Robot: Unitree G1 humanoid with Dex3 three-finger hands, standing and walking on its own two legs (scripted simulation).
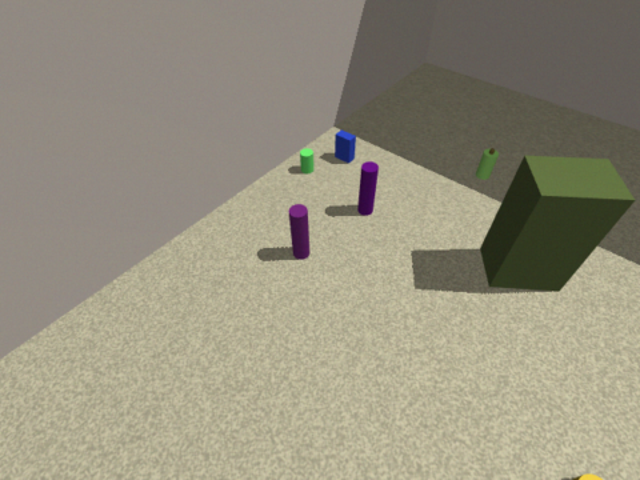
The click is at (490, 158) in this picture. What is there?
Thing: necked bottle
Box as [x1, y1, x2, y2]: [476, 148, 498, 179]
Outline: 493,148 484,150 476,171 476,176 479,178 485,179 490,174 498,154
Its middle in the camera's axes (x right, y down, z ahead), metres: +0.82 -0.39 +1.87
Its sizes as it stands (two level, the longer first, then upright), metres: 0.068 0.068 0.160
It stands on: the floor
